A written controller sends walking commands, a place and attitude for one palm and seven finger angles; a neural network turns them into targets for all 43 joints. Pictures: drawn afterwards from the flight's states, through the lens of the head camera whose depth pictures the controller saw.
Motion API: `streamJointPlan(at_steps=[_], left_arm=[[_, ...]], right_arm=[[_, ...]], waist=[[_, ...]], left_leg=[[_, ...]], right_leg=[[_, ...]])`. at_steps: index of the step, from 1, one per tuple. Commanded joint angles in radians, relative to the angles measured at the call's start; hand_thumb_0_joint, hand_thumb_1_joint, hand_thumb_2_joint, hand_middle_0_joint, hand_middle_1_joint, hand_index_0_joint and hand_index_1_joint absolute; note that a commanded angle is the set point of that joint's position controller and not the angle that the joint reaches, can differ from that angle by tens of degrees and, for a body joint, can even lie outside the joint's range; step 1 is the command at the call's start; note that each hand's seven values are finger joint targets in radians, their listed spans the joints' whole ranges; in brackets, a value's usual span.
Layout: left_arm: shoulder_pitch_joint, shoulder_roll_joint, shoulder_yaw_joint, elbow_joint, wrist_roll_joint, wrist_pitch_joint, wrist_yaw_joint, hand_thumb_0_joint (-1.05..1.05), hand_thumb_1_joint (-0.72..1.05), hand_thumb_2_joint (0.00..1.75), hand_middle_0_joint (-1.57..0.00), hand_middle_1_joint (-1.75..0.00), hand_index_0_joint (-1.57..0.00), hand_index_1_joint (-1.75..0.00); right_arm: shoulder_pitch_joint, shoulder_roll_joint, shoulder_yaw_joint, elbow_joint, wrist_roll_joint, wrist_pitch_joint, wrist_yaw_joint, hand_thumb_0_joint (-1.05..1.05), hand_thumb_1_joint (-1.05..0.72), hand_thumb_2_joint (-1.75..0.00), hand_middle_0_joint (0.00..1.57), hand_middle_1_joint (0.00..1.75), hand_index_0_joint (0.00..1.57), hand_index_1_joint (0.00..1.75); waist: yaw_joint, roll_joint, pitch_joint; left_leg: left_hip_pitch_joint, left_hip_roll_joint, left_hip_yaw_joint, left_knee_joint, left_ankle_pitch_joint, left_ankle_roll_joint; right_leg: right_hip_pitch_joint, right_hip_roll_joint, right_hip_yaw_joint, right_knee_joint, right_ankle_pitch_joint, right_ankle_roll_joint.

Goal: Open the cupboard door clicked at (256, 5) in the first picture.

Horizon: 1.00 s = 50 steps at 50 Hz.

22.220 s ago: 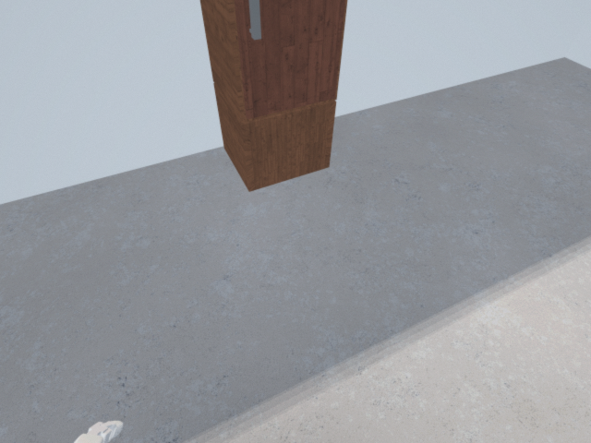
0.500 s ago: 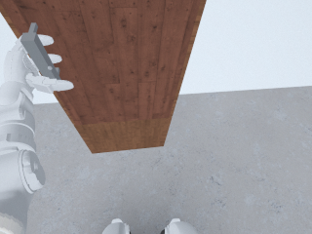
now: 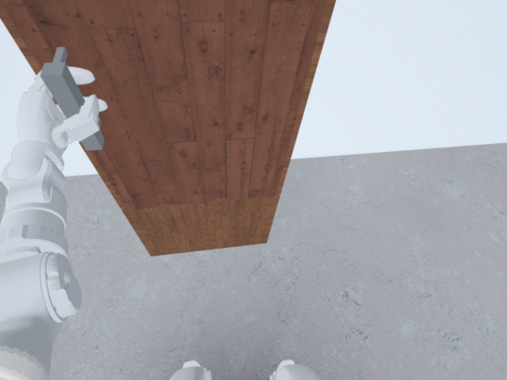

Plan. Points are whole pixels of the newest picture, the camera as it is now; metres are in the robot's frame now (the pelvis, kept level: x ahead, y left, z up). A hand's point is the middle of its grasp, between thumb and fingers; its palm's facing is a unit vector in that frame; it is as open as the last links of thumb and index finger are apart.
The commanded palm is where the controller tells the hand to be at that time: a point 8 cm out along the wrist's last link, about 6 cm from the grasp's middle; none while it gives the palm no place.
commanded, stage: close the thumb around the handle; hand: left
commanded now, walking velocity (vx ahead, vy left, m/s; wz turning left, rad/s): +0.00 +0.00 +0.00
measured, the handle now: (79, 101) +0.53 +0.24 +0.10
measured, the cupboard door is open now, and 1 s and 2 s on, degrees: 0 37 38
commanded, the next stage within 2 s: pull the door open along its arc in 0.02 s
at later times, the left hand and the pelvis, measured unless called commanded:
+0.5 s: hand (91, 143) +0.44 +0.21 +0.11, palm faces +0.06 -1.00 +0.00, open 6.1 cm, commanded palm +0.38 +0.26 +0.10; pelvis +0.01 -0.01 +0.01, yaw -1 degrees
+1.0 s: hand (166, 248) +0.28 +0.09 +0.12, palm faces +0.39 -0.92 +0.05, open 6.5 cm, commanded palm +0.21 +0.17 +0.10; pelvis +0.01 -0.04 +0.02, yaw +2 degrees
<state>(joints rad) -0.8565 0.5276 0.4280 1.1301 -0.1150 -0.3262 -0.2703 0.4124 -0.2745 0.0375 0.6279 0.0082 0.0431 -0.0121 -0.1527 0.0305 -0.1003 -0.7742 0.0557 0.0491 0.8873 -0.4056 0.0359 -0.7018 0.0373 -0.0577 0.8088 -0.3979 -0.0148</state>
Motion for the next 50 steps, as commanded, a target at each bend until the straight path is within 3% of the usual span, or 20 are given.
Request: streamJointPlan(at_steps=[1, 4, 6, 7, 13, 18, 25, 28, 29, 30, 31, 32, 34, 36, 37, 41, 44, 45, 48, 50], left_arm=[[-0.415, 0.293, 0.040, -0.202, -0.018, -0.054, 0.004, 0.00, 0.90, 0.90, -0.40, -1.35, -0.40, -1.35], [-0.400, 0.287, 0.035, -0.217, -0.016, -0.064, 0.003, 0.00, 0.90, 0.90, -0.40, -1.35, -0.40, -1.35], [-0.441, 0.254, 0.002, -0.219, -0.014, -0.064, 0.002, 0.00, 0.90, 0.90, -0.40, -1.35, -0.40, -1.35], [-0.460, 0.276, 0.013, -0.205, -0.008, -0.064, 0.005, 0.00, 0.90, 0.90, -0.40, -1.35, -0.40, -1.35], [-0.313, 0.252, 0.026, -0.288, -0.033, -0.067, -0.007, 0.00, 0.90, 0.90, -0.40, -1.35, -0.40, -1.35], [-0.115, 0.200, 0.016, -0.394, -0.074, -0.044, -0.016, 0.00, 0.90, 0.90, -0.40, -1.35, -0.40, -1.35], [0.253, 0.084, -0.024, -0.677, -0.133, -0.004, -0.016, 0.00, 0.90, 0.90, -0.40, -1.35, -0.40, -1.35], [0.471, 0.018, -0.039, -0.821, -0.167, 0.018, -0.004, 0.00, 0.90, 0.90, -0.40, -1.35, -0.40, -1.35], [0.505, -0.023, 0.009, -0.922, -0.204, 0.027, 0.080, 0.00, 0.90, 0.90, -0.40, -1.35, -0.40, -1.35], [0.551, -0.113, -0.073, -0.961, -0.192, 0.043, 0.122, 0.00, 0.90, 0.90, -0.40, -1.35, -0.40, -1.35], [0.599, -0.139, -0.074, -0.997, -0.190, 0.059, 0.163, 0.00, 0.90, 0.90, -0.40, -1.35, -0.40, -1.35], [0.621, -0.159, -0.093, -1.035, -0.176, 0.072, 0.203, 0.00, 0.90, 0.90, -0.40, -1.35, -0.40, -1.35], [0.697, -0.167, -0.088, -1.136, -0.135, 0.085, 0.303, 0.00, 0.90, 0.90, -0.40, -1.35, -0.40, -1.35], [0.802, -0.247, -0.137, -1.210, -0.096, 0.111, 0.393, 0.00, 0.90, 0.90, -0.40, -1.35, -0.40, -1.35], [0.826, -0.283, -0.183, -1.253, -0.073, 0.123, 0.425, 0.00, 0.90, 0.90, -0.40, -1.35, -0.40, -1.35], [0.980, -0.324, -0.199, -1.394, -0.020, 0.174, 0.571, 0.00, 0.90, 0.90, -0.40, -1.35, -0.40, -1.35], [1.071, -0.363, -0.242, -1.466, 0.025, 0.215, 0.659, 0.00, 0.90, 0.90, -0.40, -1.35, -0.40, -1.35], [1.071, -0.399, -0.279, -1.493, 0.036, 0.228, 0.680, 0.00, 0.90, 0.90, -0.40, -1.35, -0.40, -1.35], [1.097, -0.444, -0.333, -1.506, 0.076, 0.253, 0.739, 0.00, 0.90, 0.90, -0.40, -1.35, -0.40, -1.35], [1.055, -0.481, -0.388, -1.510, 0.107, 0.260, 0.767, 0.00, 0.90, 0.90, -0.40, -1.35, -0.40, -1.35]], right_arm=[[0.132, -0.178, -0.068, -0.057, -0.001, -0.018, -0.019, 0.00, -0.90, -0.90, 0.20, 0.30, 0.20, 0.30], [0.130, -0.178, -0.068, -0.067, -0.002, -0.018, -0.019, 0.00, -0.90, -0.90, 0.20, 0.30, 0.20, 0.30], [0.126, -0.175, -0.067, -0.060, -0.002, -0.020, -0.018, 0.00, -0.90, -0.90, 0.20, 0.30, 0.20, 0.30], [0.131, -0.179, -0.069, -0.053, -0.001, -0.020, -0.019, 0.00, -0.90, -0.90, 0.20, 0.30, 0.20, 0.30], [0.115, -0.174, -0.074, -0.079, 0.001, -0.019, -0.012, 0.00, -0.90, -0.90, 0.20, 0.30, 0.20, 0.30], [0.072, -0.164, -0.077, -0.120, 0.015, -0.015, -0.009, 0.00, -0.90, -0.90, 0.20, 0.30, 0.20, 0.30], [-0.017, -0.139, -0.079, -0.187, 0.035, -0.035, 0.000, 0.00, -0.90, -0.90, 0.20, 0.30, 0.20, 0.30], [-0.066, -0.127, -0.079, -0.216, 0.039, -0.054, 0.008, 0.00, -0.90, -0.90, 0.20, 0.30, 0.20, 0.30], [-0.096, -0.105, -0.080, -0.228, 0.039, -0.066, 0.012, 0.00, -0.90, -0.90, 0.20, 0.30, 0.20, 0.30], [-0.120, -0.099, -0.076, -0.229, 0.040, -0.077, 0.018, 0.00, -0.90, -0.90, 0.20, 0.30, 0.20, 0.30], [-0.133, -0.095, -0.078, -0.227, 0.041, -0.084, 0.022, 0.00, -0.90, -0.90, 0.20, 0.30, 0.20, 0.30], [-0.146, -0.097, -0.077, -0.225, 0.038, -0.088, 0.024, 0.00, -0.90, -0.90, 0.20, 0.30, 0.20, 0.30], [-0.177, -0.088, -0.078, -0.229, 0.027, -0.092, 0.025, 0.00, -0.90, -0.90, 0.20, 0.30, 0.20, 0.30], [-0.212, -0.070, -0.074, -0.237, 0.019, -0.091, 0.029, 0.00, -0.90, -0.90, 0.20, 0.30, 0.20, 0.30], [-0.225, -0.066, -0.070, -0.239, 0.013, -0.088, 0.030, 0.00, -0.90, -0.90, 0.20, 0.30, 0.20, 0.30], [-0.289, -0.039, -0.059, -0.252, -0.008, -0.055, 0.021, 0.00, -0.90, -0.90, 0.20, 0.30, 0.20, 0.30], [-0.322, -0.021, -0.048, -0.254, -0.023, -0.024, 0.008, 0.00, -0.90, -0.90, 0.20, 0.30, 0.20, 0.30], [-0.341, -0.013, -0.044, -0.256, -0.026, -0.016, 0.006, 0.00, -0.90, -0.90, 0.20, 0.30, 0.20, 0.30], [-0.353, -0.002, -0.037, -0.252, -0.041, 0.008, 0.000, 0.00, -0.90, -0.90, 0.20, 0.30, 0.20, 0.30], [-0.353, 0.000, -0.036, -0.250, -0.052, 0.013, -0.002, 0.00, -0.90, -0.90, 0.20, 0.30, 0.20, 0.30]], waist=[[0.015, 0.092, -0.401], [0.019, 0.086, -0.407], [0.008, 0.120, -0.400], [0.002, 0.103, -0.387], [0.048, 0.111, -0.480], [0.078, 0.043, -0.440], [0.138, 0.070, -0.389], [0.162, 0.006, -0.346], [0.216, 0.006, -0.350], [0.186, 0.026, -0.318], [0.192, 0.023, -0.280], [0.182, -0.002, -0.248], [0.199, -0.035, -0.238], [0.205, -0.042, -0.223], [0.196, -0.043, -0.212], [0.215, -0.078, -0.181], [0.220, -0.090, -0.134], [0.216, -0.058, -0.125], [0.210, -0.045, -0.096], [0.188, -0.053, -0.091]], left_leg=[[0.361, -0.024, -0.091, -0.082, 0.410, -0.003], [0.357, -0.025, -0.092, -0.082, 0.404, -0.002], [0.369, -0.025, -0.091, -0.081, 0.392, -0.005], [0.365, -0.021, -0.099, -0.082, 0.374, -0.006], [0.403, -0.025, -0.083, -0.078, 0.457, -0.005], [0.359, -0.031, -0.059, -0.106, 0.453, 0.004], [0.394, -0.035, -0.034, -0.144, 0.536, 0.008], [0.392, -0.038, -0.027, -0.165, 0.520, 0.006], [0.382, -0.044, -0.025, -0.173, 0.525, 0.001], [0.406, -0.042, -0.021, -0.185, 0.516, -0.005], [0.402, -0.041, -0.023, -0.192, 0.481, -0.011], [0.395, -0.040, -0.028, -0.199, 0.456, -0.013], [0.392, -0.043, -0.030, -0.209, 0.426, -0.012], [0.404, -0.044, -0.027, -0.221, 0.420, -0.016], [0.410, -0.045, -0.026, -0.224, 0.405, -0.017], [0.409, -0.051, -0.021, -0.241, 0.341, -0.020], [0.411, -0.056, -0.022, -0.247, 0.315, -0.021], [0.421, -0.057, -0.019, -0.247, 0.317, -0.021], [0.427, -0.061, -0.023, -0.240, 0.318, -0.022], [0.434, -0.063, -0.030, -0.229, 0.312, -0.019]], right_leg=[[0.096, 0.026, 0.025, -0.072, 0.363, -0.004], [0.103, 0.026, 0.024, -0.067, 0.358, -0.006], [0.078, 0.024, 0.025, -0.070, 0.345, -0.003], [0.061, 0.025, 0.022, -0.071, 0.321, -0.004], [0.141, 0.027, 0.028, -0.064, 0.403, -0.006], [0.237, 0.025, 0.031, -0.081, 0.465, -0.005], [0.323, 0.013, 0.035, -0.095, 0.557, -0.006], [0.362, 0.009, 0.031, -0.105, 0.583, -0.001], [0.380, 0.009, 0.018, -0.112, 0.563, -0.002], [0.364, 0.008, 0.013, -0.116, 0.553, 0.000], [0.341, 0.009, 0.004, -0.124, 0.508, 0.001], [0.331, 0.008, -0.004, -0.126, 0.481, 0.000], [0.357, 0.004, -0.002, -0.131, 0.455, -0.002], [0.370, -0.005, -0.007, -0.134, 0.448, -0.001], [0.372, -0.009, -0.004, -0.137, 0.444, -0.001], [0.425, -0.023, 0.011, -0.173, 0.416, -0.002], [0.460, -0.033, 0.033, -0.210, 0.406, -0.003], [0.456, -0.036, 0.036, -0.214, 0.417, -0.003], [0.464, -0.046, 0.052, -0.229, 0.448, -0.003], [0.449, -0.056, 0.061, -0.233, 0.469, 0.004]])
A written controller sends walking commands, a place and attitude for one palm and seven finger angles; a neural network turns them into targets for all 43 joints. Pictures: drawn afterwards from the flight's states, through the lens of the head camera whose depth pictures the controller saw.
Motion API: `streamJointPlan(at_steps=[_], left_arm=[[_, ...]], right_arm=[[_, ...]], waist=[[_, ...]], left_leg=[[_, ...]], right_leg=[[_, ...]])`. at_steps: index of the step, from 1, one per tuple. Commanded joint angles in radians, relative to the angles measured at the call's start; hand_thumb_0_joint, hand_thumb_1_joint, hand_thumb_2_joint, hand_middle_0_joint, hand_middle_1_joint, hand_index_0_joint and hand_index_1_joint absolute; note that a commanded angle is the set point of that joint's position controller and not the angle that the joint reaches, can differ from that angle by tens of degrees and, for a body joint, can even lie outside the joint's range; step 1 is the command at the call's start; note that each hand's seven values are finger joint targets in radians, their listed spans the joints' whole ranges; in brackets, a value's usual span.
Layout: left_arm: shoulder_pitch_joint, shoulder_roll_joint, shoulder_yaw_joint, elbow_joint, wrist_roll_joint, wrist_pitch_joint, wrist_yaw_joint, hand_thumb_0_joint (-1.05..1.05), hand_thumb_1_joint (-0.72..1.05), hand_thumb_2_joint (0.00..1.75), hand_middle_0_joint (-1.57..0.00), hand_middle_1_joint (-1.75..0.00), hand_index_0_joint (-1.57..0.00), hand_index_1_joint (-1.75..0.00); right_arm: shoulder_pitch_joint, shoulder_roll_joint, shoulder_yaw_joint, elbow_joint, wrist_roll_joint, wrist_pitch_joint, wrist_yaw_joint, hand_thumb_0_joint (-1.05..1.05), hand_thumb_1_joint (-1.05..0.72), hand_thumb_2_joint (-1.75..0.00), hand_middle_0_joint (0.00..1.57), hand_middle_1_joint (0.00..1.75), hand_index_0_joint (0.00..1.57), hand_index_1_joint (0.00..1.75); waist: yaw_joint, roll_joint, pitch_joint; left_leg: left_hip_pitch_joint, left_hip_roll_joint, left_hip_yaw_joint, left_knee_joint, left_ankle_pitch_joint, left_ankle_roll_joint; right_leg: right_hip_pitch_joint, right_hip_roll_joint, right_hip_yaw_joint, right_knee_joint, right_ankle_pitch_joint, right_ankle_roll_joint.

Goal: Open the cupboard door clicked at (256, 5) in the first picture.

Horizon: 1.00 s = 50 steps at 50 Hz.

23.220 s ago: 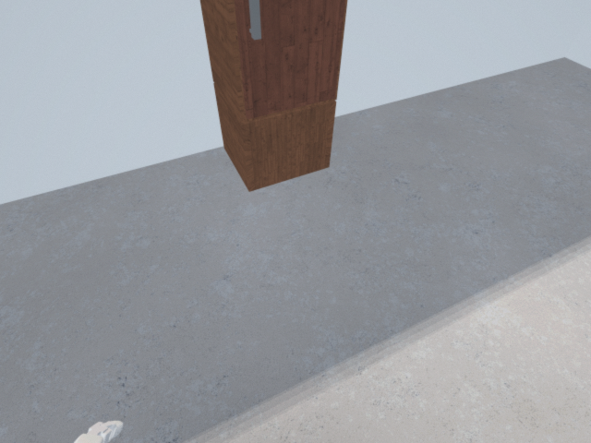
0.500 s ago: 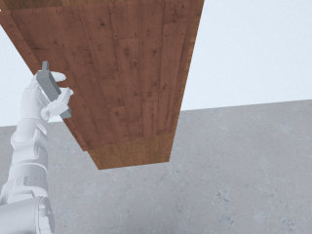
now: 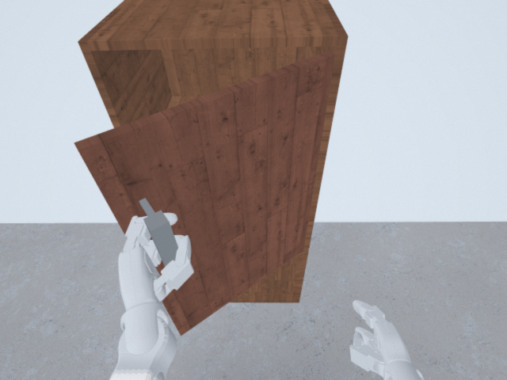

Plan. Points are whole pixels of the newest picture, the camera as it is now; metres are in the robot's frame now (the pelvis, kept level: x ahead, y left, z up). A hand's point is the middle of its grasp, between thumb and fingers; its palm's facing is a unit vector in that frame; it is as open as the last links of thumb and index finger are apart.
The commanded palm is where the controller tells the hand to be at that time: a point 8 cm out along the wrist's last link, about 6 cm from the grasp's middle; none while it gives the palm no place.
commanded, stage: pull the door open along its arc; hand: left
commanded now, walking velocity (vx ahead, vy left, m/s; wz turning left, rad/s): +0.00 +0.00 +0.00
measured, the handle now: (162, 242) +0.31 +0.16 +0.08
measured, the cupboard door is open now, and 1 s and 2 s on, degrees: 37 38 39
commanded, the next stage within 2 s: open thumb and fingers to let go in 0.04 s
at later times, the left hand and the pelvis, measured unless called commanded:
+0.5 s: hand (189, 263) +0.26 +0.11 +0.09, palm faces +0.44 -0.90 +0.00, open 9.4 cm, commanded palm +0.22 +0.16 +0.08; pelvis -0.02 -0.03 +0.00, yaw +3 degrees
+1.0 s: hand (183, 260) +0.27 +0.12 +0.09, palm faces +0.36 -0.93 +0.02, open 14.3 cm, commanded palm +0.22 +0.17 +0.08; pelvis -0.02 +0.02 +0.00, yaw +1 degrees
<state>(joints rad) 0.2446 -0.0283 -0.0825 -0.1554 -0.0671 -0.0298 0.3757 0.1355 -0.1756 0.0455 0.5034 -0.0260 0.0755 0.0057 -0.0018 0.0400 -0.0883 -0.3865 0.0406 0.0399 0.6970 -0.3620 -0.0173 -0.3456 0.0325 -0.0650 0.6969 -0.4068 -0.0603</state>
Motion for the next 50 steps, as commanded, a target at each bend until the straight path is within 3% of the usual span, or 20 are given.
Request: streamJointPlan(at_steps=[1, 4, 6, 7, 10, 13, 16, 20, 24, 27, 30, 32, 37, 39, 47, 49, 50], left_arm=[[-0.068, 0.070, 0.108, -0.212, 0.075, -0.038, 0.133, 0.00, 0.90, 0.90, -0.40, -1.35, -0.40, -1.35], [-0.116, -0.017, -0.011, -0.210, 0.111, -0.050, 0.144, 0.00, 0.90, 0.90, -0.40, -1.35, -0.40, -1.35], [-0.157, -0.046, -0.056, -0.194, 0.119, -0.063, 0.141, 0.00, 0.90, 0.90, -0.40, -1.35, -0.40, -1.35], [-0.252, -0.056, -0.087, -0.200, 0.125, -0.072, 0.141, 0.00, 0.90, 0.90, -0.40, -1.35, -0.40, -1.35], [-0.253, 0.004, -0.033, -0.164, 0.128, -0.100, 0.126, 0.00, 0.69, 0.81, -0.38, -1.33, -0.38, -1.33], [-0.287, -0.010, -0.052, -0.154, 0.117, -0.119, 0.091, 0.00, 0.48, 0.72, -0.37, -1.30, -0.37, -1.30], [-0.307, 0.021, -0.005, -0.124, 0.078, -0.138, 0.062, 0.00, 0.27, 0.63, -0.35, -1.28, -0.35, -1.28], [-0.306, 0.016, 0.006, -0.080, 0.042, -0.154, 0.041, 0.00, -0.01, 0.51, -0.33, -1.25, -0.33, -1.25], [-0.365, 0.051, 0.044, -0.035, 0.042, -0.171, 0.051, 0.00, -0.29, 0.39, -0.32, -1.22, -0.32, -1.22], [-0.388, 0.044, 0.050, -0.019, 0.043, -0.175, 0.061, 0.00, -0.50, 0.30, -0.30, -1.20, -0.30, -1.20], [-0.355, 0.021, 0.031, -0.009, 0.048, -0.172, 0.068, 0.00, -0.50, 0.30, -0.29, -1.15, -0.29, -1.15], [-0.367, 0.025, 0.035, -0.019, 0.050, -0.169, 0.077, 0.00, -0.50, 0.30, -0.27, -1.05, -0.27, -1.05], [-0.417, 0.032, 0.040, 0.008, 0.064, -0.158, 0.094, 0.00, -0.50, 0.30, -0.23, -0.80, -0.23, -0.80], [-0.406, 0.028, 0.037, 0.006, 0.072, -0.153, 0.105, 0.00, -0.50, 0.30, -0.22, -0.70, -0.22, -0.70], [-0.384, -0.055, -0.031, -0.040, 0.078, -0.111, 0.145, 0.00, -0.50, 0.30, -0.15, -0.30, -0.15, -0.30], [-0.354, -0.052, -0.030, -0.033, 0.086, -0.097, 0.157, 0.00, -0.50, 0.30, -0.15, -0.30, -0.15, -0.30], [-0.360, -0.081, -0.059, -0.050, 0.089, -0.092, 0.162, 0.00, -0.50, 0.30, -0.15, -0.30, -0.15, -0.30]], right_arm=[[-0.073, -0.098, -0.044, -0.119, -0.022, -0.016, -0.021, 0.00, -0.90, -0.90, 0.20, 0.30, 0.20, 0.30], [-0.074, -0.097, -0.047, -0.120, -0.035, -0.022, -0.024, 0.00, -0.90, -0.90, 0.20, 0.30, 0.20, 0.30], [-0.076, -0.099, -0.048, -0.112, -0.039, -0.030, -0.025, 0.00, -0.90, -0.90, 0.20, 0.30, 0.20, 0.30], [-0.083, -0.103, -0.046, -0.106, -0.040, -0.036, -0.029, 0.00, -0.90, -0.90, 0.20, 0.30, 0.20, 0.30], [-0.072, -0.102, -0.055, -0.091, -0.039, -0.044, -0.045, 0.00, -0.90, -0.90, 0.20, 0.30, 0.20, 0.30], [-0.065, -0.101, -0.053, -0.084, -0.036, -0.051, -0.056, 0.00, -0.90, -0.90, 0.20, 0.30, 0.20, 0.30], [-0.068, -0.103, -0.054, -0.068, -0.028, -0.062, -0.069, 0.00, -0.90, -0.90, 0.20, 0.30, 0.20, 0.30], [-0.080, -0.104, -0.050, -0.062, -0.024, -0.081, -0.074, 0.00, -0.90, -0.90, 0.20, 0.30, 0.20, 0.30], [-0.090, -0.108, -0.054, -0.048, -0.023, -0.094, -0.077, 0.00, -0.90, -0.90, 0.20, 0.30, 0.20, 0.30], [-0.092, -0.104, -0.053, -0.046, -0.024, -0.097, -0.074, 0.00, -0.90, -0.90, 0.20, 0.30, 0.20, 0.30], [-0.087, -0.101, -0.053, -0.051, -0.021, -0.097, -0.067, 0.00, -0.90, -0.90, 0.20, 0.30, 0.20, 0.30], [-0.083, -0.104, -0.053, -0.057, -0.023, -0.095, -0.064, 0.00, -0.90, -0.90, 0.20, 0.30, 0.20, 0.30], [-0.101, -0.103, -0.051, -0.060, -0.025, -0.086, -0.067, 0.00, -0.90, -0.90, 0.20, 0.30, 0.20, 0.30], [-0.099, -0.102, -0.053, -0.061, -0.026, -0.080, -0.065, 0.00, -0.90, -0.90, 0.20, 0.30, 0.20, 0.30], [-0.109, -0.099, -0.047, -0.081, -0.025, -0.053, -0.048, 0.00, -0.90, -0.90, 0.20, 0.30, 0.20, 0.30], [-0.109, -0.101, -0.049, -0.083, -0.024, -0.044, -0.044, 0.00, -0.90, -0.90, 0.20, 0.30, 0.20, 0.30], [-0.114, -0.099, -0.047, -0.087, -0.027, -0.042, -0.041, 0.00, -0.90, -0.90, 0.20, 0.30, 0.20, 0.30]], waist=[[0.029, -0.063, -0.102], [-0.001, -0.103, -0.097], [-0.007, -0.119, -0.109], [-0.022, -0.109, -0.108], [-0.005, -0.151, -0.144], [-0.005, -0.133, -0.171], [-0.001, -0.145, -0.160], [0.006, -0.138, -0.128], [0.008, -0.153, -0.103], [0.018, -0.131, -0.124], [0.026, -0.101, -0.141], [0.023, -0.126, -0.148], [0.019, -0.153, -0.096], [0.025, -0.121, -0.111], [0.028, -0.064, -0.139], [0.030, -0.086, -0.129], [0.029, -0.077, -0.136]], left_leg=[[0.041, -0.048, -0.027, -0.033, 0.263, 0.033], [0.046, -0.048, -0.039, -0.015, 0.249, 0.037], [0.041, -0.049, -0.048, -0.006, 0.230, 0.035], [0.035, -0.053, -0.053, 0.003, 0.215, 0.038], [0.029, -0.055, -0.057, 0.003, 0.199, 0.039], [0.031, -0.060, -0.056, 0.002, 0.202, 0.041], [0.028, -0.059, -0.058, -0.008, 0.183, 0.040], [0.024, -0.061, -0.058, -0.018, 0.156, 0.040], [0.021, -0.060, -0.062, -0.022, 0.127, 0.041], [0.027, -0.062, -0.059, -0.031, 0.136, 0.040], [0.044, -0.060, -0.052, -0.044, 0.158, 0.040], [0.045, -0.061, -0.050, -0.046, 0.165, 0.042], [0.045, -0.060, -0.046, -0.050, 0.132, 0.045], [0.062, -0.057, -0.044, -0.055, 0.148, 0.045], [0.087, -0.044, -0.052, -0.072, 0.191, 0.036], [0.081, -0.036, -0.061, -0.077, 0.197, 0.033], [0.086, -0.035, -0.061, -0.076, 0.202, 0.033]], right_leg=[[0.087, -0.057, 0.075, -0.120, 0.485, 0.052], [0.059, -0.069, 0.083, -0.122, 0.498, 0.064], [0.047, -0.079, 0.090, -0.118, 0.497, 0.072], [0.024, -0.086, 0.103, -0.119, 0.479, 0.075], [0.048, -0.099, 0.130, -0.135, 0.458, 0.080], [0.065, -0.109, 0.139, -0.133, 0.481, 0.083], [0.074, -0.114, 0.148, -0.157, 0.450, 0.087], [0.063, -0.116, 0.153, -0.181, 0.388, 0.088], [0.040, -0.119, 0.168, -0.217, 0.268, 0.084], [0.049, -0.117, 0.164, -0.209, 0.272, 0.080], [0.057, -0.106, 0.133, -0.186, 0.305, 0.072], [0.059, -0.100, 0.122, -0.179, 0.325, 0.074], [0.024, -0.093, 0.117, -0.210, 0.208, 0.067], [0.029, -0.084, 0.099, -0.201, 0.214, 0.057], [0.010, -0.044, 0.020, -0.124, 0.234, 0.033], [0.010, -0.038, 0.010, -0.117, 0.228, 0.028], [0.002, -0.037, 0.004, -0.108, 0.230, 0.029]])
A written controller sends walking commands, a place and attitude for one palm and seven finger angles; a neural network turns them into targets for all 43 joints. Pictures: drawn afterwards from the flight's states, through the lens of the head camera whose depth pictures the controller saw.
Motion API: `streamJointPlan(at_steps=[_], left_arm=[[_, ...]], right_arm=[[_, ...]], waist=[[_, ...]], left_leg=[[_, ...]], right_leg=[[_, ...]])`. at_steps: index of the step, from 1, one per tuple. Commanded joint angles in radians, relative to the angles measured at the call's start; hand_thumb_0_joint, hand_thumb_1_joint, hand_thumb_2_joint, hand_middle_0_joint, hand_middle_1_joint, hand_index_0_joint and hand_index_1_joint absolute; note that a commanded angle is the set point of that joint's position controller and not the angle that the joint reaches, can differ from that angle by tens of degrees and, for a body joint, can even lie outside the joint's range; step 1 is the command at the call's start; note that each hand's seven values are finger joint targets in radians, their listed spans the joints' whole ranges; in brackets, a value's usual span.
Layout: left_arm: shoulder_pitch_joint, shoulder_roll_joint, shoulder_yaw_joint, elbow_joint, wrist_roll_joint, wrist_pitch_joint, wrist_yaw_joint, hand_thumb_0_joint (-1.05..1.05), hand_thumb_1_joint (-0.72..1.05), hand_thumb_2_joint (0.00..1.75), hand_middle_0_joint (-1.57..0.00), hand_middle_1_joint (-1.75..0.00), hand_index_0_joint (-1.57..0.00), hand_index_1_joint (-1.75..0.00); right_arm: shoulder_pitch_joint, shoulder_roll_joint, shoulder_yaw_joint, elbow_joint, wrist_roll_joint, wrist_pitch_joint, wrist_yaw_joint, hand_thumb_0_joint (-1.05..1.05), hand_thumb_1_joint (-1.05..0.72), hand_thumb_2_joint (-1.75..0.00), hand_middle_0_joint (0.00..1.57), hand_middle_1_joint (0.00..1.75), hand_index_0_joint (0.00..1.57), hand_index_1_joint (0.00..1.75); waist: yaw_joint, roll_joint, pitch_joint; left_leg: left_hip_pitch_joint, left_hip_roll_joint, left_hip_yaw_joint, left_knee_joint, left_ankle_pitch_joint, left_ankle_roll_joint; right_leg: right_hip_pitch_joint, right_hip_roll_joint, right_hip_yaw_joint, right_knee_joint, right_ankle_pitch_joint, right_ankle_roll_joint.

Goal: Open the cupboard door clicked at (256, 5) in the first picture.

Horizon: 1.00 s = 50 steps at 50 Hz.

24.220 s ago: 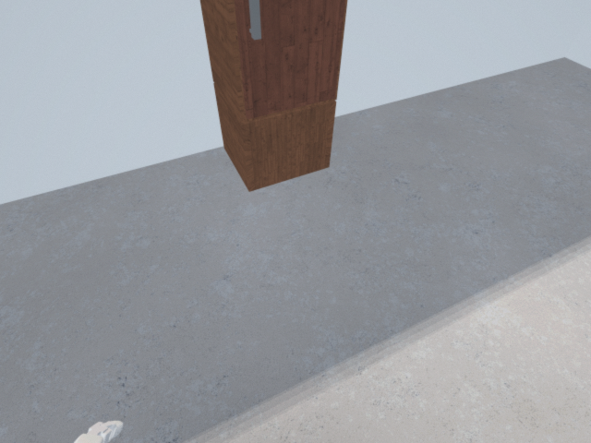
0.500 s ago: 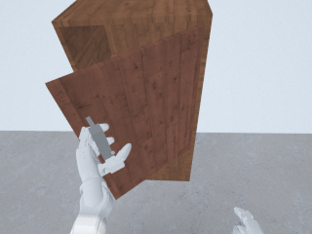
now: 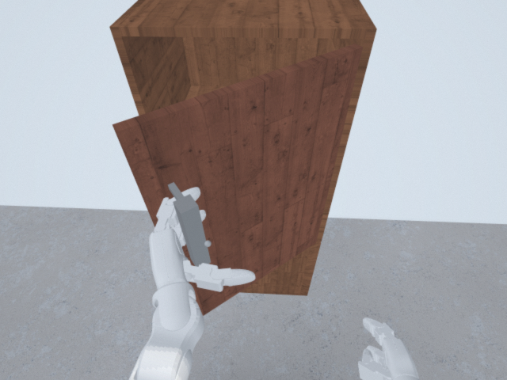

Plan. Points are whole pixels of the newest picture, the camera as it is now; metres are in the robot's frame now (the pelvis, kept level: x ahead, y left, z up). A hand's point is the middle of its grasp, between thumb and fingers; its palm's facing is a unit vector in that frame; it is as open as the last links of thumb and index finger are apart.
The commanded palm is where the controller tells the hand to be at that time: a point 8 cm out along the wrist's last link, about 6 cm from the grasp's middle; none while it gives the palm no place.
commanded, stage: slide the hand sideways off the handle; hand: left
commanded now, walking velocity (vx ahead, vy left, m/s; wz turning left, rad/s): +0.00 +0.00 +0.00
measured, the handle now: (187, 226) +0.33 +0.13 +0.08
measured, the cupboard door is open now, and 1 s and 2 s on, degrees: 38 39 39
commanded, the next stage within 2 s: draw the hand back to the body in 1.26 s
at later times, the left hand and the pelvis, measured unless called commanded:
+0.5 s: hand (203, 266) +0.26 +0.09 +0.09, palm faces -0.08 -1.00 +0.02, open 15.9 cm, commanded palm +0.22 +0.17 +0.08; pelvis -0.01 +0.02 +0.00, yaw -1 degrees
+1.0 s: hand (166, 293) +0.22 +0.14 +0.08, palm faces +0.02 -1.00 -0.06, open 16.1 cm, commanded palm +0.18 +0.21 +0.08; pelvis +0.01 -0.02 -0.01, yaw +0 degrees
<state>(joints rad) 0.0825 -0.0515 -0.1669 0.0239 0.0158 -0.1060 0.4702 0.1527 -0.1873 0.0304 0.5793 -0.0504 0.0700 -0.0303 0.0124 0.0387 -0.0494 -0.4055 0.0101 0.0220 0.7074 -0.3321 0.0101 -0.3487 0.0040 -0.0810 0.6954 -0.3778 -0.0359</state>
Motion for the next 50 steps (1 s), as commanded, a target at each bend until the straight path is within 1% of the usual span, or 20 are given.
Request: streamJointPlan(at_steps=[1, 3, 4, 5, 6, 7, 8, 9, 11, 13, 14, 19, 20, 24, 26, 31, 35, 38, 42, 50], left_arm=[[-0.198, -0.056, 0.025, -0.235, 0.010, -0.009, 0.074, 0.00, -0.50, 0.30, -0.15, -0.30, -0.15, -0.30], [-0.231, -0.077, -0.003, -0.250, 0.026, 0.004, 0.088, 0.00, -0.50, 0.30, -0.15, -0.30, -0.15, -0.30], [-0.223, 0.007, -0.197, -0.177, 0.124, -0.036, -0.129, 0.00, -0.50, 0.30, -0.15, -0.30, -0.15, -0.30], [-0.281, 0.131, -0.064, -0.268, 0.084, -0.084, -0.239, 0.00, -0.50, 0.30, -0.15, -0.30, -0.15, -0.30], [-0.278, 0.155, -0.070, -0.274, 0.078, -0.106, -0.307, 0.00, -0.50, 0.30, -0.15, -0.30, -0.15, -0.30], [-0.279, 0.148, -0.082, -0.290, 0.061, -0.120, -0.365, 0.00, -0.50, 0.30, -0.15, -0.30, -0.15, -0.30], [-0.262, 0.143, -0.090, -0.272, 0.032, -0.124, -0.429, 0.00, -0.50, 0.30, -0.15, -0.30, -0.15, -0.30], [-0.254, 0.118, -0.105, -0.265, -0.017, -0.118, -0.490, 0.00, -0.50, 0.30, -0.15, -0.30, -0.15, -0.30], [-0.224, 0.082, -0.066, -0.246, -0.125, -0.095, -0.537, 0.00, -0.50, 0.30, -0.15, -0.30, -0.15, -0.30], [-0.173, 0.064, -0.021, -0.246, -0.186, -0.069, -0.530, 0.00, -0.50, 0.30, -0.15, -0.30, -0.15, -0.30], [-0.150, 0.073, 0.003, -0.243, -0.194, -0.060, -0.511, 0.00, -0.50, 0.30, -0.15, -0.30, -0.15, -0.30], [-0.037, 0.122, 0.053, -0.279, -0.116, -0.048, -0.400, 0.00, -0.50, 0.30, -0.15, -0.30, -0.15, -0.30], [-0.057, 0.127, 0.048, -0.303, -0.103, -0.049, -0.392, 0.00, -0.50, 0.30, -0.15, -0.30, -0.15, -0.30], [0.024, 0.191, 0.115, -0.316, -0.085, -0.046, -0.380, 0.00, -0.50, 0.30, -0.15, -0.30, -0.15, -0.30], [0.019, 0.206, 0.137, -0.341, -0.090, -0.045, -0.385, 0.00, -0.50, 0.30, -0.15, -0.30, -0.15, -0.30], [0.085, 0.214, 0.165, -0.387, -0.126, -0.048, -0.412, 0.00, -0.50, 0.30, -0.15, -0.30, -0.15, -0.30], [0.145, 0.259, 0.225, -0.392, -0.161, -0.074, -0.442, 0.00, -0.50, 0.30, -0.15, -0.30, -0.15, -0.30], [0.116, 0.278, 0.232, -0.424, -0.172, -0.108, -0.475, 0.00, -0.50, 0.30, -0.15, -0.30, -0.15, -0.30], [0.228, 0.299, 0.271, -0.436, -0.208, -0.140, -0.529, 0.00, -0.50, 0.30, -0.15, -0.30, -0.15, -0.30], [0.303, 0.374, 0.372, -0.427, -0.280, -0.185, -0.641, 0.00, -0.50, 0.30, -0.15, -0.30, -0.15, -0.30]], right_arm=[[-0.131, -0.087, -0.032, -0.164, -0.001, -0.033, -0.003, 0.00, -0.90, -0.90, 0.20, 0.30, 0.20, 0.30], [-0.137, -0.087, -0.031, -0.164, -0.002, -0.026, 0.001, 0.00, -0.90, -0.90, 0.20, 0.30, 0.20, 0.30], [-0.057, -0.124, -0.023, -0.127, -0.007, -0.026, 0.009, 0.00, -0.90, -0.90, 0.20, 0.30, 0.20, 0.30], [-0.042, -0.123, -0.038, -0.160, 0.008, -0.029, -0.001, 0.00, -0.90, -0.90, 0.20, 0.30, 0.20, 0.30], [-0.043, -0.123, -0.034, -0.167, 0.010, -0.029, -0.012, 0.00, -0.90, -0.90, 0.20, 0.30, 0.20, 0.30], [-0.043, -0.116, -0.031, -0.181, 0.015, -0.039, -0.019, 0.00, -0.90, -0.90, 0.20, 0.30, 0.20, 0.30], [-0.041, -0.115, -0.025, -0.185, 0.027, -0.052, -0.022, 0.00, -0.90, -0.90, 0.20, 0.30, 0.20, 0.30], [-0.043, -0.117, -0.021, -0.195, 0.041, -0.065, -0.024, 0.00, -0.90, -0.90, 0.20, 0.30, 0.20, 0.30], [-0.071, -0.116, -0.010, -0.207, 0.061, -0.097, -0.031, 0.00, -0.90, -0.90, 0.20, 0.30, 0.20, 0.30], [-0.087, -0.118, -0.009, -0.215, 0.071, -0.130, -0.031, 0.00, -0.90, -0.90, 0.20, 0.30, 0.20, 0.30], [-0.095, -0.118, -0.007, -0.216, 0.075, -0.142, -0.027, 0.00, -0.90, -0.90, 0.20, 0.30, 0.20, 0.30], [-0.066, -0.122, -0.015, -0.218, 0.057, -0.159, 0.004, 0.00, -0.90, -0.90, 0.20, 0.30, 0.20, 0.30], [-0.069, -0.121, -0.014, -0.222, 0.055, -0.158, 0.008, 0.00, -0.90, -0.90, 0.20, 0.30, 0.20, 0.30], [-0.069, -0.122, -0.016, -0.229, 0.048, -0.146, 0.010, 0.00, -0.90, -0.90, 0.20, 0.30, 0.20, 0.30], [-0.073, -0.116, -0.013, -0.233, 0.049, -0.138, 0.008, 0.00, -0.90, -0.90, 0.20, 0.30, 0.20, 0.30], [-0.074, -0.114, -0.010, -0.245, 0.051, -0.135, 0.000, 0.00, -0.90, -0.90, 0.20, 0.30, 0.20, 0.30], [-0.059, -0.120, -0.016, -0.237, 0.052, -0.152, -0.010, 0.00, -0.90, -0.90, 0.20, 0.30, 0.20, 0.30], [-0.052, -0.124, -0.020, -0.228, 0.053, -0.168, -0.018, 0.00, -0.90, -0.90, 0.20, 0.30, 0.20, 0.30], [-0.033, -0.129, -0.025, -0.228, 0.057, -0.196, -0.022, 0.00, -0.90, -0.90, 0.20, 0.30, 0.20, 0.30], [-0.012, -0.144, -0.033, -0.214, 0.065, -0.242, -0.037, 0.00, -0.90, -0.90, 0.20, 0.30, 0.20, 0.30]], waist=[[0.015, -0.075, -0.168], [0.007, -0.060, -0.173], [-0.085, -0.126, -0.086], [-0.044, -0.075, -0.182], [-0.030, -0.038, -0.221], [-0.027, -0.021, -0.246], [-0.033, -0.022, -0.230], [-0.038, 0.005, -0.208], [-0.024, -0.024, -0.168], [-0.004, -0.067, -0.151], [0.008, -0.054, -0.137], [0.025, -0.080, -0.139], [0.018, -0.070, -0.133], [0.034, -0.062, -0.120], [0.031, -0.027, -0.123], [0.028, -0.018, -0.118], [0.025, -0.063, -0.115], [0.011, -0.037, -0.131], [0.020, -0.044, -0.161], [0.014, -0.068, -0.149]], left_leg=[[0.101, -0.001, -0.048, -0.087, 0.172, 0.002], [0.102, 0.002, -0.056, -0.084, 0.164, -0.001], [0.107, 0.000, -0.058, -0.081, 0.178, 0.011], [0.124, 0.002, -0.055, -0.077, 0.196, 0.015], [0.144, -0.004, -0.054, -0.076, 0.221, 0.018], [0.161, -0.005, -0.052, -0.073, 0.234, 0.020], [0.159, -0.003, -0.057, -0.074, 0.222, 0.018], [0.164, 0.000, -0.063, -0.082, 0.206, 0.013], [0.143, 0.003, -0.077, -0.099, 0.139, 0.006], [0.129, 0.007, -0.092, -0.119, 0.086, -0.002], [0.120, 0.007, -0.101, -0.132, 0.069, -0.008], [0.103, 0.014, -0.096, -0.139, 0.067, -0.011], [0.100, 0.012, -0.088, -0.133, 0.072, -0.009], [0.075, 0.009, -0.065, -0.125, 0.072, -0.003], [0.075, 0.006, -0.053, -0.120, 0.073, -0.004], [0.073, 0.002, -0.040, -0.107, 0.102, 0.000], [0.055, -0.003, -0.035, -0.087, 0.106, 0.006], [0.058, -0.012, -0.029, -0.065, 0.117, 0.010], [0.042, -0.020, -0.025, -0.041, 0.149, 0.012], [-0.028, -0.031, -0.033, 0.014, 0.146, 0.008]], right_leg=[[0.000, -0.006, 0.016, -0.102, 0.192, 0.001], [-0.019, -0.002, 0.010, -0.089, 0.169, -0.003], [-0.082, -0.005, 0.038, -0.076, 0.221, 0.006], [-0.050, -0.007, 0.043, -0.063, 0.256, -0.001], [-0.024, -0.008, 0.050, -0.051, 0.285, -0.008], [-0.018, -0.009, 0.047, -0.050, 0.299, -0.007], [-0.029, -0.005, 0.043, -0.053, 0.284, -0.008], [-0.037, -0.003, 0.037, -0.057, 0.257, -0.011], [-0.044, 0.009, 0.016, -0.076, 0.188, -0.006], [-0.045, 0.015, -0.004, -0.085, 0.131, -0.002], [-0.046, 0.015, -0.010, -0.080, 0.109, -0.004], [-0.054, 0.012, -0.006, -0.064, 0.098, 0.000], [-0.058, 0.010, -0.001, -0.065, 0.102, 0.000], [-0.035, 0.011, 0.013, -0.075, 0.101, -0.005], [-0.032, 0.011, 0.018, -0.077, 0.105, -0.006], [-0.013, 0.016, 0.022, -0.082, 0.151, -0.004], [-0.008, 0.017, 0.032, -0.091, 0.176, 0.005], [-0.015, 0.014, 0.050, -0.089, 0.200, 0.009], [0.013, 0.009, 0.063, -0.080, 0.271, 0.017], [0.035, -0.026, 0.135, -0.083, 0.377, 0.050]])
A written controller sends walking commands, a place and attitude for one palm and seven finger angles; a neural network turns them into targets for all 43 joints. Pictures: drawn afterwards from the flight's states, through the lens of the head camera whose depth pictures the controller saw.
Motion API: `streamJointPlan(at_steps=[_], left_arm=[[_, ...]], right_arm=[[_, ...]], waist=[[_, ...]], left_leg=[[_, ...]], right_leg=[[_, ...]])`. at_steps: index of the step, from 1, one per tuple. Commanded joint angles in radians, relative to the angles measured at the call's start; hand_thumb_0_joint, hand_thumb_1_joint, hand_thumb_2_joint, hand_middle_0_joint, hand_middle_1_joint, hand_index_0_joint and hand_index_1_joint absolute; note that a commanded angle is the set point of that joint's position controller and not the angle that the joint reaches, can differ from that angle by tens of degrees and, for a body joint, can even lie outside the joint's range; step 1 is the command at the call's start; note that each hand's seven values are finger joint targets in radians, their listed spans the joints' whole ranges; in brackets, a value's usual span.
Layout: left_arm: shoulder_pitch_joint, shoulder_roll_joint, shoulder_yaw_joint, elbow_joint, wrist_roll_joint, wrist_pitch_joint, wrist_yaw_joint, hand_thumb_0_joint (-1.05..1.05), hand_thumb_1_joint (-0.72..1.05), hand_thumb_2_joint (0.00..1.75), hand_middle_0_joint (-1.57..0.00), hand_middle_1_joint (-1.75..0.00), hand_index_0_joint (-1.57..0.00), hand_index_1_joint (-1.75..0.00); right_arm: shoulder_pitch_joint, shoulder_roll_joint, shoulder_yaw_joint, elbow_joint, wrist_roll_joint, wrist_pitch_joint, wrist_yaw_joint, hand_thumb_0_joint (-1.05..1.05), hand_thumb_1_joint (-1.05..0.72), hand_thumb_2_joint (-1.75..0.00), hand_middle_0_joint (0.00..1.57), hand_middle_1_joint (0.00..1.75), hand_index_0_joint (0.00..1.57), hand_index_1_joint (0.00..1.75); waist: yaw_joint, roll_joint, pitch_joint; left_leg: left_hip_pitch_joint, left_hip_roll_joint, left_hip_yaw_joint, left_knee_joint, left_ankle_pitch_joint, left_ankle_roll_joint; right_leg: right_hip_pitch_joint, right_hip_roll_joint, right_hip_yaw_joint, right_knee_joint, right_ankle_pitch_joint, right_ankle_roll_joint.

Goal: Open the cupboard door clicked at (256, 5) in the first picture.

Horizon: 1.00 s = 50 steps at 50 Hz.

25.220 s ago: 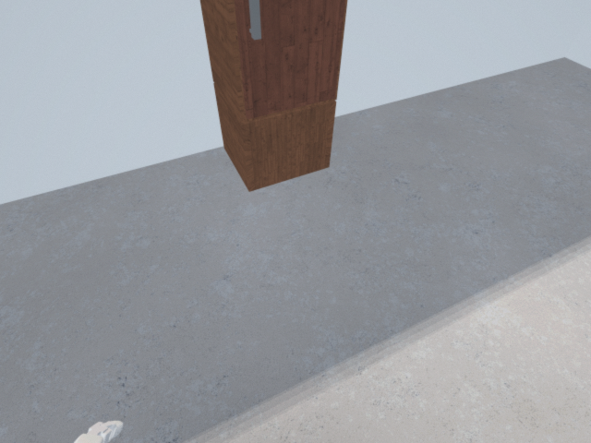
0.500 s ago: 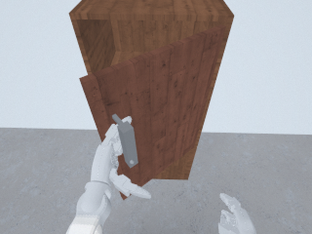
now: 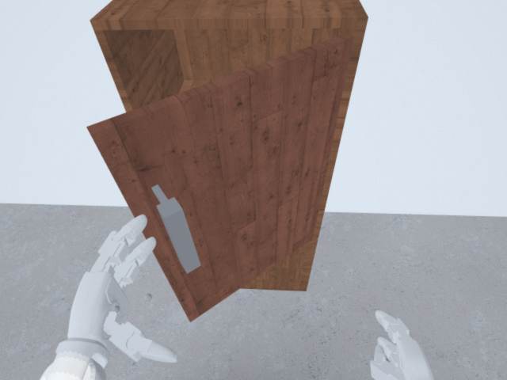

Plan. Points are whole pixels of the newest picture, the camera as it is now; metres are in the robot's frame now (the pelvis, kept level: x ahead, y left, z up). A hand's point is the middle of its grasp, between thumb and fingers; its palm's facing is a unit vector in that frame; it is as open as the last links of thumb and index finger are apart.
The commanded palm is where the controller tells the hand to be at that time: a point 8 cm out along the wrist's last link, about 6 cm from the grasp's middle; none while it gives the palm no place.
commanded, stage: slide the hand sideways off the handle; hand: left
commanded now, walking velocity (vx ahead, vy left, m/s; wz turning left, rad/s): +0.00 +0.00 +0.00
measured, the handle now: (175, 229) +0.32 +0.15 +0.09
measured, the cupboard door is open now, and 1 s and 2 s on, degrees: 39 39 39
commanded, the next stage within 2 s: draw the hand back to the body in 0.26 s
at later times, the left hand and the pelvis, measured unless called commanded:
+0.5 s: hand (110, 304) +0.20 +0.20 +0.09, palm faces -0.01 -1.00 -0.03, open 16.3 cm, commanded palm +0.16 +0.27 +0.10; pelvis -0.01 +0.02 +0.00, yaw +0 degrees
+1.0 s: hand (51, 293) +0.19 +0.26 +0.13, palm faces +0.23 -0.94 -0.25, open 15.4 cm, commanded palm +0.15 +0.31 +0.15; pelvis +0.00 +0.04 +0.02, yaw +0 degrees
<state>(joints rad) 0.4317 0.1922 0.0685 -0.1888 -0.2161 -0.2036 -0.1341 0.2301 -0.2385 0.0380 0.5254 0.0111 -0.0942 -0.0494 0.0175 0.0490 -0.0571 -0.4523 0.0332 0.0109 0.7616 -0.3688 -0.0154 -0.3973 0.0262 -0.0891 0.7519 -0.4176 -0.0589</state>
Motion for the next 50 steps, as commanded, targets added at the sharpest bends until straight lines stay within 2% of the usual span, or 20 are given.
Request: streamJointPlan(at_steps=[1, 4, 11, 14, 15, 18, 22, 24, 25, 27, 30, 33, 38, 41, 43, 44, 45, 46, 47, 50], left_arm=[[-0.021, 0.150, 0.173, -0.194, -0.062, -0.090, -0.049, 0.00, -0.50, 0.30, -0.15, -0.30, -0.15, -0.30], [-0.029, 0.175, 0.204, -0.176, -0.088, -0.099, -0.095, 0.00, -0.50, 0.30, -0.15, -0.30, -0.15, -0.30], [-0.066, 0.217, 0.262, -0.119, -0.149, -0.114, -0.194, 0.00, -0.50, 0.30, -0.15, -0.30, -0.15, -0.30], [-0.132, 0.188, 0.206, -0.134, -0.156, -0.115, -0.214, 0.00, -0.50, 0.30, -0.15, -0.30, -0.15, -0.30], [-0.135, 0.177, 0.195, -0.133, -0.158, -0.111, -0.216, 0.00, -0.50, 0.30, -0.15, -0.30, -0.15, -0.30], [-0.127, 0.179, 0.192, -0.121, -0.145, -0.096, -0.198, 0.00, -0.50, 0.30, -0.15, -0.30, -0.15, -0.30], [-0.075, 0.218, 0.242, -0.209, -0.122, -0.075, -0.144, 0.00, -0.50, 0.30, -0.15, -0.30, -0.15, -0.30], [-0.049, 0.228, 0.260, -0.220, -0.113, -0.057, -0.118, 0.00, -0.50, 0.30, -0.15, -0.30, -0.15, -0.30], [-0.051, 0.194, 0.223, -0.251, -0.112, -0.050, -0.111, 0.00, -0.50, 0.30, -0.15, -0.30, -0.15, -0.30], [-0.028, 0.181, 0.218, -0.273, -0.111, -0.029, -0.101, 0.00, -0.50, 0.30, -0.15, -0.30, -0.15, -0.30], [-0.021, 0.175, 0.202, -0.284, -0.109, 0.008, -0.100, 0.00, -0.50, 0.30, -0.15, -0.30, -0.15, -0.30], [-0.041, 0.160, 0.166, -0.329, -0.101, 0.035, -0.111, 0.00, -0.50, 0.30, -0.15, -0.30, -0.15, -0.30], [-0.076, 0.201, 0.204, -0.384, -0.096, 0.065, -0.105, 0.00, -0.50, 0.30, -0.15, -0.30, -0.15, -0.30], [-0.096, 0.206, 0.215, -0.399, -0.096, 0.074, -0.098, 0.00, -0.40, 0.34, -0.15, -0.30, -0.15, -0.30], [-0.087, 0.214, 0.235, -0.397, -0.103, 0.083, -0.100, 0.00, -0.32, 0.37, -0.16, -0.30, -0.16, -0.30], [-0.087, 0.348, 0.265, -0.431, 0.056, 0.084, 0.055, 0.00, -0.29, 0.39, -0.16, -0.30, -0.16, -0.30], [-0.048, 0.235, 0.198, -0.431, 0.072, 0.096, 0.119, 0.00, -0.26, 0.40, -0.16, -0.30, -0.16, -0.30], [-0.009, 0.207, 0.178, -0.404, 0.083, 0.110, 0.149, 0.00, -0.22, 0.42, -0.16, -0.30, -0.16, -0.30], [-0.008, 0.203, 0.171, -0.414, 0.106, 0.115, 0.175, 0.00, -0.18, 0.43, -0.16, -0.30, -0.16, -0.30], [0.003, 0.227, 0.185, -0.427, 0.141, 0.112, 0.223, 0.00, -0.08, 0.48, -0.16, -0.30, -0.16, -0.30]], right_arm=[[-0.085, -0.093, -0.043, -0.154, 0.005, -0.082, -0.020, 0.00, -0.90, -0.90, 0.20, 0.30, 0.20, 0.30], [-0.089, -0.102, -0.044, -0.144, 0.008, -0.094, -0.026, 0.00, -0.90, -0.90, 0.20, 0.30, 0.20, 0.30], [-0.082, -0.120, -0.050, -0.121, 0.020, -0.139, -0.046, 0.00, -0.90, -0.90, 0.20, 0.30, 0.20, 0.30], [-0.090, -0.124, -0.048, -0.121, 0.024, -0.168, -0.052, 0.00, -0.90, -0.90, 0.20, 0.30, 0.20, 0.30], [-0.087, -0.125, -0.048, -0.122, 0.024, -0.176, -0.053, 0.00, -0.90, -0.90, 0.20, 0.30, 0.20, 0.30], [-0.084, -0.125, -0.048, -0.122, 0.025, -0.192, -0.054, 0.00, -0.90, -0.90, 0.20, 0.30, 0.20, 0.30], [-0.100, -0.109, -0.048, -0.135, 0.025, -0.202, -0.048, 0.00, -0.90, -0.90, 0.20, 0.30, 0.20, 0.30], [-0.106, -0.105, -0.048, -0.131, 0.026, -0.199, -0.044, 0.00, -0.90, -0.90, 0.20, 0.30, 0.20, 0.30], [-0.112, -0.101, -0.040, -0.141, 0.028, -0.200, -0.041, 0.00, -0.90, -0.90, 0.20, 0.30, 0.20, 0.30], [-0.110, -0.100, -0.038, -0.142, 0.028, -0.201, -0.037, 0.00, -0.90, -0.90, 0.20, 0.30, 0.20, 0.30], [-0.110, -0.106, -0.035, -0.141, 0.030, -0.202, -0.036, 0.00, -0.90, -0.90, 0.20, 0.30, 0.20, 0.30], [-0.108, -0.112, -0.029, -0.147, 0.031, -0.208, -0.037, 0.00, -0.90, -0.90, 0.20, 0.30, 0.20, 0.30], [-0.109, -0.114, -0.021, -0.139, 0.029, -0.213, -0.045, 0.00, -0.90, -0.90, 0.20, 0.30, 0.20, 0.30], [-0.116, -0.111, -0.014, -0.131, 0.030, -0.216, -0.048, 0.00, -0.90, -0.90, 0.20, 0.30, 0.20, 0.30], [-0.117, -0.111, -0.014, -0.125, 0.032, -0.219, -0.049, 0.00, -0.90, -0.90, 0.20, 0.30, 0.20, 0.30], [-0.130, -0.106, -0.017, -0.111, 0.012, -0.199, -0.063, 0.00, -0.90, -0.90, 0.20, 0.30, 0.20, 0.30], [-0.137, -0.090, -0.007, -0.112, 0.001, -0.189, -0.068, 0.00, -0.90, -0.90, 0.20, 0.30, 0.20, 0.30], [-0.130, -0.090, -0.008, -0.109, 0.000, -0.179, -0.069, 0.00, -0.90, -0.90, 0.20, 0.30, 0.20, 0.30], [-0.127, -0.091, -0.007, -0.100, -0.002, -0.166, -0.065, 0.00, -0.90, -0.90, 0.20, 0.30, 0.20, 0.30], [-0.139, -0.096, -0.011, -0.090, -0.007, -0.140, -0.059, 0.00, -0.90, -0.90, 0.20, 0.30, 0.20, 0.30]], waist=[[0.013, -0.104, -0.140], [0.006, -0.087, -0.120], [-0.001, -0.079, -0.112], [-0.014, -0.068, -0.101], [-0.007, -0.056, -0.115], [0.001, -0.058, -0.114], [0.041, -0.005, -0.171], [0.047, -0.020, -0.164], [0.043, 0.005, -0.137], [0.045, 0.034, -0.128], [0.031, -0.017, -0.097], [0.025, 0.005, -0.075], [0.028, 0.013, -0.078], [0.031, 0.051, -0.069], [0.038, 0.043, -0.076], [0.065, 0.012, -0.066], [0.041, 0.011, 0.003], [0.037, -0.009, 0.017], [0.036, 0.018, 0.012], [0.038, 0.014, 0.005]], left_leg=[[0.004, -0.054, -0.023, -0.033, 0.179, 0.031], [-0.022, -0.057, -0.025, -0.008, 0.168, 0.031], [-0.034, -0.054, -0.038, 0.013, 0.151, 0.032], [-0.011, -0.050, -0.045, 0.009, 0.143, 0.037], [-0.010, -0.051, -0.046, 0.002, 0.138, 0.037], [-0.002, -0.050, -0.051, -0.015, 0.131, 0.037], [0.051, -0.047, -0.049, -0.060, 0.160, 0.038], [0.059, -0.041, -0.052, -0.079, 0.169, 0.038], [0.065, -0.042, -0.052, -0.093, 0.166, 0.037], [0.080, -0.040, -0.052, -0.108, 0.164, 0.034], [0.084, -0.032, -0.060, -0.122, 0.152, 0.036], [0.104, -0.029, -0.073, -0.146, 0.123, 0.033], [0.133, -0.026, -0.088, -0.171, 0.118, 0.029], [0.152, -0.027, -0.093, -0.187, 0.112, 0.024], [0.166, -0.024, -0.097, -0.200, 0.127, 0.019], [0.176, -0.018, -0.090, -0.245, 0.064, 0.031], [0.174, -0.021, -0.086, -0.267, 0.053, 0.030], [0.179, -0.019, -0.083, -0.270, 0.063, 0.029], [0.196, -0.014, -0.081, -0.282, 0.088, 0.029], [0.246, -0.005, -0.078, -0.323, 0.143, 0.028]], right_leg=[[0.094, -0.052, 0.152, -0.139, 0.422, 0.078], [0.088, -0.069, 0.189, -0.146, 0.442, 0.094], [0.047, -0.075, 0.197, -0.155, 0.371, 0.103], [0.012, -0.065, 0.180, -0.165, 0.289, 0.090], [0.013, -0.063, 0.171, -0.163, 0.268, 0.085], [-0.006, -0.049, 0.142, -0.158, 0.206, 0.068], [0.031, -0.032, 0.097, -0.136, 0.207, 0.046], [0.043, -0.020, 0.073, -0.130, 0.219, 0.041], [0.029, -0.015, 0.057, -0.126, 0.221, 0.040], [0.026, -0.009, 0.040, -0.126, 0.221, 0.038], [0.016, -0.003, 0.026, -0.139, 0.210, 0.042], [0.003, 0.001, 0.015, -0.146, 0.173, 0.040], [0.017, 0.003, 0.010, -0.166, 0.155, 0.037], [0.028, 0.003, 0.008, -0.179, 0.147, 0.033], [0.046, 0.005, 0.003, -0.186, 0.162, 0.032], [0.096, -0.014, 0.063, -0.261, 0.127, 0.022], [0.092, -0.023, 0.060, -0.289, 0.118, 0.024], [0.094, -0.027, 0.058, -0.296, 0.121, 0.026], [0.120, -0.029, 0.055, -0.299, 0.141, 0.026], [0.174, -0.028, 0.052, -0.329, 0.178, 0.027]])
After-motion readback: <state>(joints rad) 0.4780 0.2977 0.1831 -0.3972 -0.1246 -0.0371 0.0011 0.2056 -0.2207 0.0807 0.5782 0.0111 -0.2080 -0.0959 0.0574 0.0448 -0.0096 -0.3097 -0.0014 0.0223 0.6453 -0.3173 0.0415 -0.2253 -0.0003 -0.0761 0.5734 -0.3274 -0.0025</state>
